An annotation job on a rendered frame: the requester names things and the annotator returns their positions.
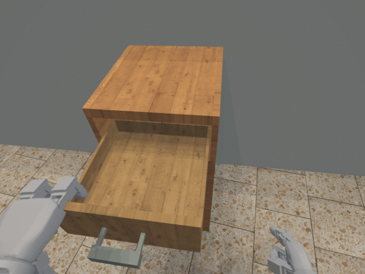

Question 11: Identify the left robot hand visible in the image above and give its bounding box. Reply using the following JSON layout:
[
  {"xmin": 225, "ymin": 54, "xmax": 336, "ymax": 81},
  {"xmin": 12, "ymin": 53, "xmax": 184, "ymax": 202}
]
[{"xmin": 0, "ymin": 176, "xmax": 88, "ymax": 274}]

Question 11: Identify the drawer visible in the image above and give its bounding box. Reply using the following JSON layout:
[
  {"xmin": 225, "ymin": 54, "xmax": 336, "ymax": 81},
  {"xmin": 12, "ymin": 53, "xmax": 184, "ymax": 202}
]
[{"xmin": 60, "ymin": 119, "xmax": 211, "ymax": 252}]

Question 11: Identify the handle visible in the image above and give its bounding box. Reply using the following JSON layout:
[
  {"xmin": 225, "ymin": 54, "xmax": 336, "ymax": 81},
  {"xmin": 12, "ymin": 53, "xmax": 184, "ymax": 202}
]
[{"xmin": 87, "ymin": 227, "xmax": 146, "ymax": 269}]

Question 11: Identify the right robot hand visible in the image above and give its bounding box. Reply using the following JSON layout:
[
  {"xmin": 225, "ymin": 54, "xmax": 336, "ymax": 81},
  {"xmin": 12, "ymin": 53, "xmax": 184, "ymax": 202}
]
[{"xmin": 267, "ymin": 225, "xmax": 313, "ymax": 274}]

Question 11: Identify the robot left forearm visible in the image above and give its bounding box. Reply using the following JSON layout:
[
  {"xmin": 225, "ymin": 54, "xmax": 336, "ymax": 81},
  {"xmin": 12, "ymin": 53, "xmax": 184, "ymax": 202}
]
[{"xmin": 0, "ymin": 257, "xmax": 35, "ymax": 274}]

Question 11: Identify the cabinet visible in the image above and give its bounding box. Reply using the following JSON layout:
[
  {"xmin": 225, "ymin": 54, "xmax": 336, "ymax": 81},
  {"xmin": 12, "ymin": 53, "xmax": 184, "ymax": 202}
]
[{"xmin": 82, "ymin": 45, "xmax": 223, "ymax": 231}]

